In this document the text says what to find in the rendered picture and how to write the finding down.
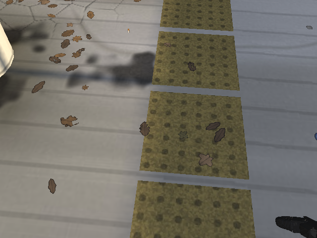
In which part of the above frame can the right robot hand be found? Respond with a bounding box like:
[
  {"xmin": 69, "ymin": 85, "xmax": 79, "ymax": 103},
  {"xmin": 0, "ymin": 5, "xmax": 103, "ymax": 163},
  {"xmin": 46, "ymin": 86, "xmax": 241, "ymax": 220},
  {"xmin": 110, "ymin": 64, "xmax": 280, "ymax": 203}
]
[{"xmin": 275, "ymin": 216, "xmax": 317, "ymax": 238}]

